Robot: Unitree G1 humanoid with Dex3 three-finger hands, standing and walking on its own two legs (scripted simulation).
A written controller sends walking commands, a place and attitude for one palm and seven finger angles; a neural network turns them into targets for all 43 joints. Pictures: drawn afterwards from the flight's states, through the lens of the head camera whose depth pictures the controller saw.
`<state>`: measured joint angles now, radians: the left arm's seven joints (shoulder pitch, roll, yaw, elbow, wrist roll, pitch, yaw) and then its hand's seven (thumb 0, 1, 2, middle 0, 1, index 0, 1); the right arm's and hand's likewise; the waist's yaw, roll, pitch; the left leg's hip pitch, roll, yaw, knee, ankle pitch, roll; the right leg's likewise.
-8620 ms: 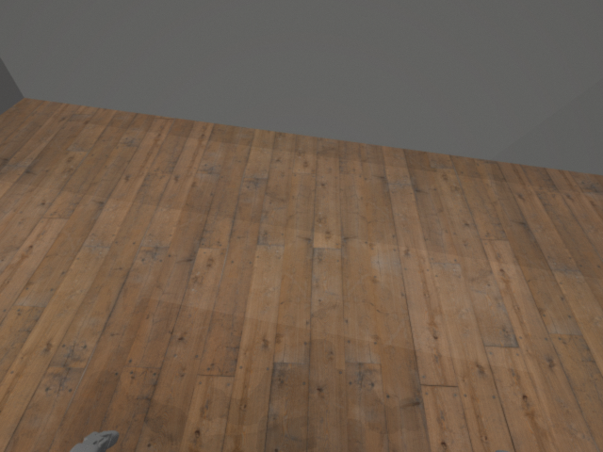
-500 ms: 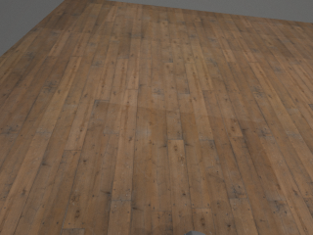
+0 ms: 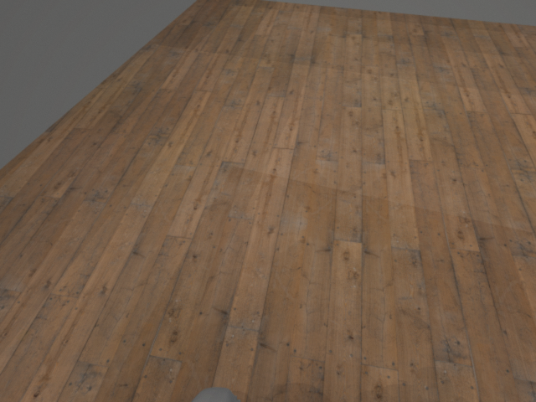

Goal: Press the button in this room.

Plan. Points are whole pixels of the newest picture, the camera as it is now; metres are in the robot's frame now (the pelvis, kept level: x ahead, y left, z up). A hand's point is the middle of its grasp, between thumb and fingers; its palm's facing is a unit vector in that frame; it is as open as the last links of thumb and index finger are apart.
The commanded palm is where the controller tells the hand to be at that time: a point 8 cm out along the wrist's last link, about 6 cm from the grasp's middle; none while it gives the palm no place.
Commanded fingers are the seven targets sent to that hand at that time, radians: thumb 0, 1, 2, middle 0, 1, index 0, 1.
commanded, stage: turn or walk to find it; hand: left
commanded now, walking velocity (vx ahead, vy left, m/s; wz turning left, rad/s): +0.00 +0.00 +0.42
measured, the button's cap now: out of the picture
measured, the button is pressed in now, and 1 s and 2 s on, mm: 0 0 0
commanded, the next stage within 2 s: stand and wait in 1.60 s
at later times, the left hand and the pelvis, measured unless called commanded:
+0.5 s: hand out of the picture +0.05 +0.26 -0.16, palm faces +0.22 -0.94 -0.25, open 7.4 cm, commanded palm none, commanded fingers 0.00 0.90 0.90 -0.20 -0.30 -0.20 -0.30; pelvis -0.01 +0.03 +0.00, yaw +11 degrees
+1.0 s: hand out of the picture -0.08 +0.20 -0.17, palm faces +0.46 -0.85 -0.24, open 7.4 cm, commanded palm none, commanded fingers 0.00 0.90 0.90 -0.20 -0.30 -0.20 -0.30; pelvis -0.04 +0.01 +0.00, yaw +26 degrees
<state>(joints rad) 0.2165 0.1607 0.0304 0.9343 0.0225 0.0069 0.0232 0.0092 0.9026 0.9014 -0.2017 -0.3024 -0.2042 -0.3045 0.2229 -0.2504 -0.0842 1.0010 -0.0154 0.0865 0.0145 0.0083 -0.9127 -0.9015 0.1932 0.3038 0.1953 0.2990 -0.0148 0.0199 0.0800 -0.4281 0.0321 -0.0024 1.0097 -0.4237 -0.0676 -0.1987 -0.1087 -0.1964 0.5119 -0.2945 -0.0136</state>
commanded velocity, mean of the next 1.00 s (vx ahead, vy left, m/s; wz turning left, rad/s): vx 0.00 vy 0.00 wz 0.42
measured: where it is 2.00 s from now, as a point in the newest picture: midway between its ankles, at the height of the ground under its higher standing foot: outside the picture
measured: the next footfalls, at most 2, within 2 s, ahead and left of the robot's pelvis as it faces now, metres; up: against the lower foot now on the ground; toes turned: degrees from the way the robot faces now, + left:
left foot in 0.14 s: +0.02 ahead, +0.15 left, +0.00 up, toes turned +8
right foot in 0.60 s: +0.05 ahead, -0.09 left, +0.00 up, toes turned +9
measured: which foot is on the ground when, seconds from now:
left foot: up 0.00-0.12, down 0.14-0.60, up 0.62-1.00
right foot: down 0.00-0.16, up 0.18-0.58, down 0.60-1.00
